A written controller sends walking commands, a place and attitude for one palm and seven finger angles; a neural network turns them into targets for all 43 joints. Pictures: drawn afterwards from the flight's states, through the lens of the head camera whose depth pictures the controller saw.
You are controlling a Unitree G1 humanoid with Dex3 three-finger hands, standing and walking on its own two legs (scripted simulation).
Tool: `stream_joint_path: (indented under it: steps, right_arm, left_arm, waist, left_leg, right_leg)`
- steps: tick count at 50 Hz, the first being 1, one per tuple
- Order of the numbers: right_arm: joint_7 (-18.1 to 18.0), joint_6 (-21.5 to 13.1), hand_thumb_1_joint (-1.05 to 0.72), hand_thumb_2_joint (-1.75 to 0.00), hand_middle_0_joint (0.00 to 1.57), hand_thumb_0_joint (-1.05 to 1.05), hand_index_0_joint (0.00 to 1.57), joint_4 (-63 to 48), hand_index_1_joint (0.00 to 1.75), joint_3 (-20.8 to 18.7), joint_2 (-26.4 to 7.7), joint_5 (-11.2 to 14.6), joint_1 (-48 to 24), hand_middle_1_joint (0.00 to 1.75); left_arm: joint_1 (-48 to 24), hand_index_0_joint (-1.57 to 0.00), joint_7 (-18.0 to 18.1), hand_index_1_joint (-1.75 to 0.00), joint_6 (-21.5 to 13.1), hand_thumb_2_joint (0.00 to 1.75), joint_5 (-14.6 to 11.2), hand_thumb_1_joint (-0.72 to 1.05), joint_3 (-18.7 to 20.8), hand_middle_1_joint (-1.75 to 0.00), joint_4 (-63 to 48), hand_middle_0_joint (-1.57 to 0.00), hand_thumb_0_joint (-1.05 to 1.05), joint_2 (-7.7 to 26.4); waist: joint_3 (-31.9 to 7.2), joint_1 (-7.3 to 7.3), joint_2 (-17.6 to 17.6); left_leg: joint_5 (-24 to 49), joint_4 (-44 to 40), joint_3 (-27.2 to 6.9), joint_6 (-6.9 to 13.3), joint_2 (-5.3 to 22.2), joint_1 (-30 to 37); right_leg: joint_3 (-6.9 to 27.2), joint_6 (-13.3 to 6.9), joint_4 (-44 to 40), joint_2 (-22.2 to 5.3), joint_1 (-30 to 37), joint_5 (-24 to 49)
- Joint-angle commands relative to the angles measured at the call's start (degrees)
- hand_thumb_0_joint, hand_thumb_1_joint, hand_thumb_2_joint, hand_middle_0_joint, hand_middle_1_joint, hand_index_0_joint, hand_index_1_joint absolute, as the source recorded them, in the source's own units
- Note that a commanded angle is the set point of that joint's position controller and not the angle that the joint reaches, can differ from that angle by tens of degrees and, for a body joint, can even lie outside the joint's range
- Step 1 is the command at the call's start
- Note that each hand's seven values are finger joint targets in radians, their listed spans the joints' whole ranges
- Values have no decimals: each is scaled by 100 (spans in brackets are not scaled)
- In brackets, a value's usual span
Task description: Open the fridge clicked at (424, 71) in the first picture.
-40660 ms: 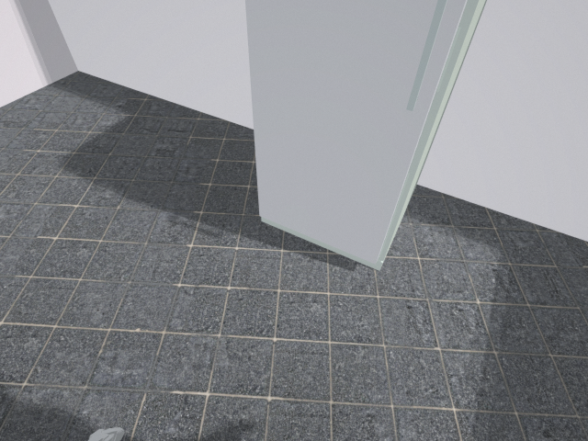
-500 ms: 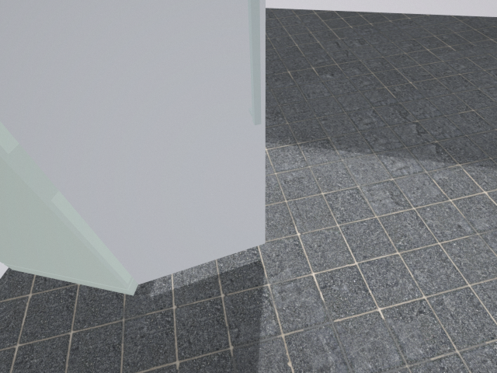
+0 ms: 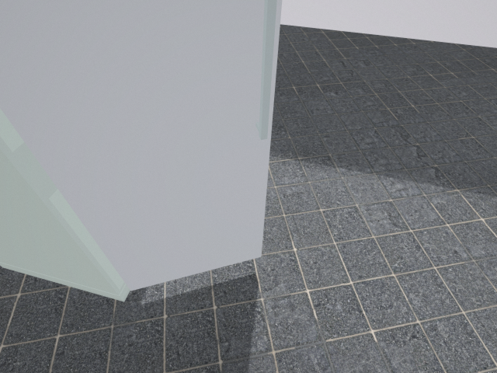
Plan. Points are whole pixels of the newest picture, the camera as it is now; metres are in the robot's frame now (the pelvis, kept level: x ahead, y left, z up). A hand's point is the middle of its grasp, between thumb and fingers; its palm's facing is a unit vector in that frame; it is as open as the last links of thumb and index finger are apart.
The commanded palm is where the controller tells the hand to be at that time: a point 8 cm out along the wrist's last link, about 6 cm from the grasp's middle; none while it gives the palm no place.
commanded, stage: let the arm hang, fingers relaxed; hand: right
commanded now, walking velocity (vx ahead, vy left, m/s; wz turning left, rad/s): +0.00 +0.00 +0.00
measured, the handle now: (263, 68) +0.64 +0.01 +0.18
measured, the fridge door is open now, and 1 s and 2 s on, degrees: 59 59 59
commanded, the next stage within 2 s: look to check the result in 0.12 s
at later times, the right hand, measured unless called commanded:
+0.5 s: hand out of the picture +0.00 -0.16 -0.18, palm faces +0.03 +0.98 -0.18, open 7.4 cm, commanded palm none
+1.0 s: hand out of the picture +0.01 -0.16 -0.18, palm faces +0.03 +0.98 -0.17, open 7.4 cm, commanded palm none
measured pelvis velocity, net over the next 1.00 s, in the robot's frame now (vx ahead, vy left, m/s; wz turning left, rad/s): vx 0.02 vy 0.00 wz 0.01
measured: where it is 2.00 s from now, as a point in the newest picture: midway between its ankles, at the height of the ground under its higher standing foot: outside the picture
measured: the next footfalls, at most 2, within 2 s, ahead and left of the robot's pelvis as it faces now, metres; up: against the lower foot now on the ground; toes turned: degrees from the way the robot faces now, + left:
none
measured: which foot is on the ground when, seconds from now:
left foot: down 0.00-1.00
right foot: down 0.00-1.00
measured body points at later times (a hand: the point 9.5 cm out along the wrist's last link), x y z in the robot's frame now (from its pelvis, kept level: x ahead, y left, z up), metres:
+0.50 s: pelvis +0.02 +0.00 +0.00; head +0.04 +0.00 +0.45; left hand +0.00 +0.22 -0.16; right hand +0.00 -0.22 -0.16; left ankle +0.00 +0.15 -0.74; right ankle -0.02 -0.08 -0.74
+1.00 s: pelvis +0.02 +0.00 +0.00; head +0.04 +0.00 +0.45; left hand +0.00 +0.21 -0.16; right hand +0.01 -0.22 -0.16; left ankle +0.00 +0.15 -0.74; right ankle -0.02 -0.08 -0.74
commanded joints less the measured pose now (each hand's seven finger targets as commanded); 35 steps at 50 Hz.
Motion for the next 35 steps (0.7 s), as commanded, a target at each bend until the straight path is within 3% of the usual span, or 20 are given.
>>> stream_joint_path:
  steps: [1,18,35]
  right_arm:
    - [-33,-66,-90,-90,20,0,20,-48,30,-139,-657,18,436,30]
    - [-65,-83,-90,-90,20,0,20,66,30,-123,-524,27,598,30]
    - [-74,-53,-90,-90,20,0,20,77,30,-149,-411,30,665,30]
  left_arm:
    - [401,-20,40,-30,-103,90,-14,90,135,-30,-112,-20,0,594]
    - [531,-20,74,-30,-59,90,-33,90,151,-30,9,-20,0,431]
    - [643,-20,114,-30,-83,90,-30,90,150,-30,68,-20,0,386]
  waist:
    - [175,-17,-170]
    - [262,23,61]
    - [344,23,-117]
  left_leg:
    - [741,-237,-259,356,306,217]
    - [1026,-319,-260,381,335,222]
    - [912,-223,-213,372,271,215]
  right_leg:
    - [716,29,-551,-781,-302,1393]
    - [574,35,-414,-762,-130,1432]
    - [598,28,-446,-791,-104,1662]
